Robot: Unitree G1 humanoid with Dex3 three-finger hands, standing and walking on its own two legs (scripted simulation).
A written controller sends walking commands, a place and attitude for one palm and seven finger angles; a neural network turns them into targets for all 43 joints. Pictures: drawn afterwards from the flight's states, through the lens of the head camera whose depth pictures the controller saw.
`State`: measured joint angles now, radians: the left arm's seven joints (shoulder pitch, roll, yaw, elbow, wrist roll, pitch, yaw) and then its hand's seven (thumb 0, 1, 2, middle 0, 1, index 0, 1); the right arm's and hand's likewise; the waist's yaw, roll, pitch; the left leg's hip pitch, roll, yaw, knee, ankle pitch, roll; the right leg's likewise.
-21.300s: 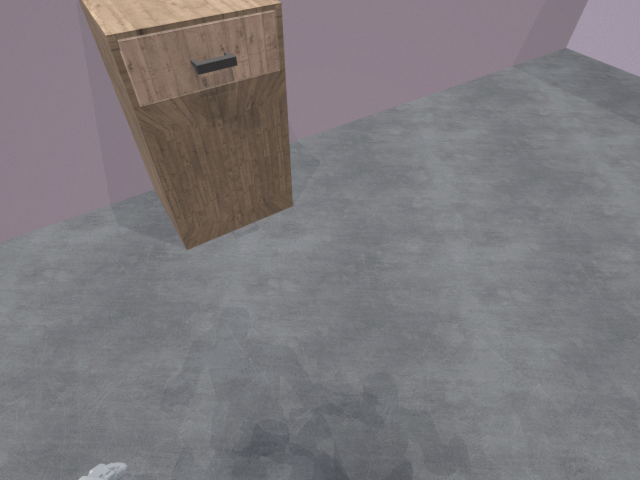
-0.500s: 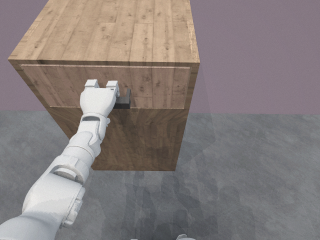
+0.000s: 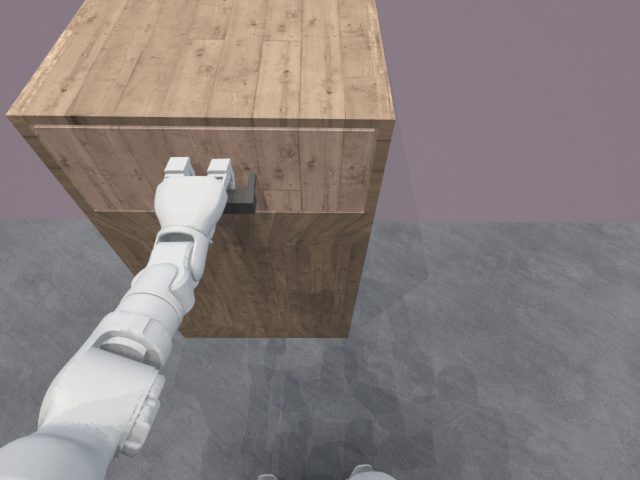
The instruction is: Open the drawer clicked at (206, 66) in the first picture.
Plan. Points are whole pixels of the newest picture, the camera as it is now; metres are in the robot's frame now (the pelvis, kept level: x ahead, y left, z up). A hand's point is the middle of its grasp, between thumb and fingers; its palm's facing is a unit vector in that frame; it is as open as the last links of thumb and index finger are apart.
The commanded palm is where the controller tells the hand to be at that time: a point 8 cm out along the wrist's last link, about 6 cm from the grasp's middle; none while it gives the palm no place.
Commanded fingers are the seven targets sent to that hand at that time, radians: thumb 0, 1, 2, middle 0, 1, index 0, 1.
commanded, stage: pull the drawer open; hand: left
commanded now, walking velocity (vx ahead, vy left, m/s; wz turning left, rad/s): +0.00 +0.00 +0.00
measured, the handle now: (216, 190) +0.52 +0.14 +0.01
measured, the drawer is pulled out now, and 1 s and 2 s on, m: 0.00 0.10 0.22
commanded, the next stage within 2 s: none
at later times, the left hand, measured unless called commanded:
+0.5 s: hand (200, 248) +0.42 +0.15 +0.01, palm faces +0.02 -0.07 -1.00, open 7.7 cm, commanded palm +0.37 +0.16 +0.05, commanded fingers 0.00 0.90 0.90 -0.40 -1.35 -0.40 -1.35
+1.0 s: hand (193, 289) +0.36 +0.16 +0.01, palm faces +0.02 -0.09 -1.00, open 7.7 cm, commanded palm +0.31 +0.16 +0.05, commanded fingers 0.00 0.90 0.90 -0.40 -1.35 -0.40 -1.35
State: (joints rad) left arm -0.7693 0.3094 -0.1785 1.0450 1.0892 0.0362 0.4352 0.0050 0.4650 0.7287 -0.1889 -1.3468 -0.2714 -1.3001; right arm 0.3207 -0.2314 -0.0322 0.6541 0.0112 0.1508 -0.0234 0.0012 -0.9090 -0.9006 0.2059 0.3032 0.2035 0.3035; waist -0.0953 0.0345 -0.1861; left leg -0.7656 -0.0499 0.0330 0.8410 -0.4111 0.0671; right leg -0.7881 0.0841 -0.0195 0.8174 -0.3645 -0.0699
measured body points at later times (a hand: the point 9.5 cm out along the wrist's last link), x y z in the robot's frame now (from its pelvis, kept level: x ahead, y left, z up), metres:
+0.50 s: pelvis +0.03 +0.00 +0.01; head +0.08 -0.01 +0.46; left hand +0.42 +0.16 +0.06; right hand +0.13 -0.25 -0.12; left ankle -0.01 +0.08 -0.70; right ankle +0.01 -0.08 -0.70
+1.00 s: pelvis +0.03 -0.01 +0.01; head +0.07 -0.03 +0.46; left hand +0.35 +0.16 +0.06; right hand +0.19 -0.24 -0.11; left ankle -0.01 +0.08 -0.70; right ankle +0.01 -0.08 -0.70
